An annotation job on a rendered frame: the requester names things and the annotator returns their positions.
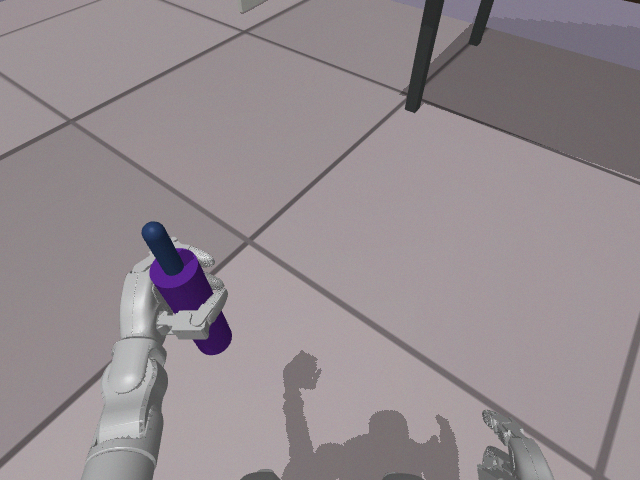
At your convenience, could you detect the left robot arm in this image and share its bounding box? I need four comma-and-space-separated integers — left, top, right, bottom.
81, 336, 168, 480

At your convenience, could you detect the bottle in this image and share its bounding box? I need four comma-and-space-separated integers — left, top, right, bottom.
142, 221, 232, 355

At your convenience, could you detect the left robot hand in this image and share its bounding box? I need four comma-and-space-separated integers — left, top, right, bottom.
119, 237, 228, 345

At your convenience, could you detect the table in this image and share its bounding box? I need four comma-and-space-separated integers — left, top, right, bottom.
405, 0, 640, 113

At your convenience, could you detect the right robot hand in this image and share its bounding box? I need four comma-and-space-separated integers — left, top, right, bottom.
477, 410, 554, 480

